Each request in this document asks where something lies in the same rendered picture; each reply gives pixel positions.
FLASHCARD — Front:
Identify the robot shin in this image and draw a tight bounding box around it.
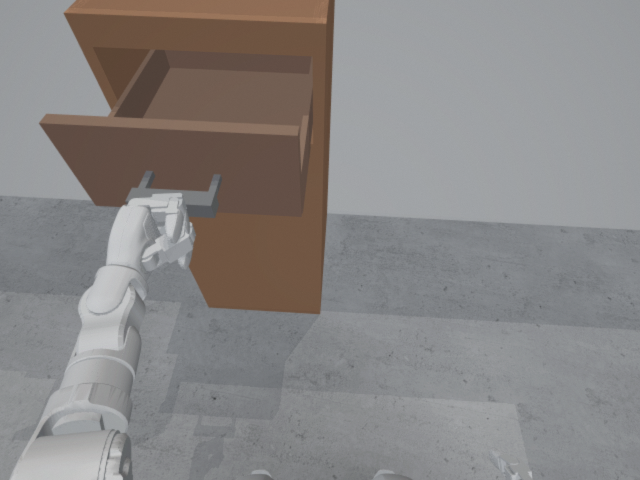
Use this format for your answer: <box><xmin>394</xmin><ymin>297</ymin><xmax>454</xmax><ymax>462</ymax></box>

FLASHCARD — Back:
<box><xmin>251</xmin><ymin>470</ymin><xmax>272</xmax><ymax>478</ymax></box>
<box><xmin>374</xmin><ymin>470</ymin><xmax>395</xmax><ymax>478</ymax></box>

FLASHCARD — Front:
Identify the robot right hand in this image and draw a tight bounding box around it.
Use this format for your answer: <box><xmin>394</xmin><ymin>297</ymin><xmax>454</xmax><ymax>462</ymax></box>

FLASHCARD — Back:
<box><xmin>489</xmin><ymin>448</ymin><xmax>533</xmax><ymax>480</ymax></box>

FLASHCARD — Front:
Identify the drawer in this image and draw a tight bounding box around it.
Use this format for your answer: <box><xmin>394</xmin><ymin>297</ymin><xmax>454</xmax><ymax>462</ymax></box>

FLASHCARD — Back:
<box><xmin>39</xmin><ymin>49</ymin><xmax>313</xmax><ymax>217</ymax></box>

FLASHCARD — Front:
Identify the cabinet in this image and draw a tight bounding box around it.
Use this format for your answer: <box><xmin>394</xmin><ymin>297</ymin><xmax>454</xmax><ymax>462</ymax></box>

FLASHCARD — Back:
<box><xmin>64</xmin><ymin>0</ymin><xmax>335</xmax><ymax>314</ymax></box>

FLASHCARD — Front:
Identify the right robot shin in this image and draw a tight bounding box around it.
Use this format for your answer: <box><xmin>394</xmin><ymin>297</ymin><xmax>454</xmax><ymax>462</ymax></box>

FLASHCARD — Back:
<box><xmin>374</xmin><ymin>470</ymin><xmax>395</xmax><ymax>478</ymax></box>

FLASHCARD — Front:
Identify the left robot shin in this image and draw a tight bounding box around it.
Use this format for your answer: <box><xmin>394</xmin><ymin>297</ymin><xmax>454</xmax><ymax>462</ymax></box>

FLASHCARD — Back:
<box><xmin>251</xmin><ymin>470</ymin><xmax>272</xmax><ymax>478</ymax></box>

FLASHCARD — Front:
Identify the robot left forearm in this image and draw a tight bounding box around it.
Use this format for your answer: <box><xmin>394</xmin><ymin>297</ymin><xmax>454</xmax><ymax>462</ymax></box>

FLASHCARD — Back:
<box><xmin>9</xmin><ymin>265</ymin><xmax>149</xmax><ymax>480</ymax></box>

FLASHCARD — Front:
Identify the left robot upper arm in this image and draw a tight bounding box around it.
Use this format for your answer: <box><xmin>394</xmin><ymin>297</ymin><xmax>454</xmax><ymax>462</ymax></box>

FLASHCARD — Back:
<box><xmin>16</xmin><ymin>429</ymin><xmax>133</xmax><ymax>480</ymax></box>

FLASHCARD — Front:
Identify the robot left hand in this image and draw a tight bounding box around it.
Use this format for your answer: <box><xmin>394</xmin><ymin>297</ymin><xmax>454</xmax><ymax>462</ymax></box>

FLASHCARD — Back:
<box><xmin>106</xmin><ymin>193</ymin><xmax>196</xmax><ymax>281</ymax></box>

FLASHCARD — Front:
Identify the handle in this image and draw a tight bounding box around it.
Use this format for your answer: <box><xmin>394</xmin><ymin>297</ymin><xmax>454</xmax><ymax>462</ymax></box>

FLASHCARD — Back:
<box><xmin>125</xmin><ymin>171</ymin><xmax>222</xmax><ymax>218</ymax></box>

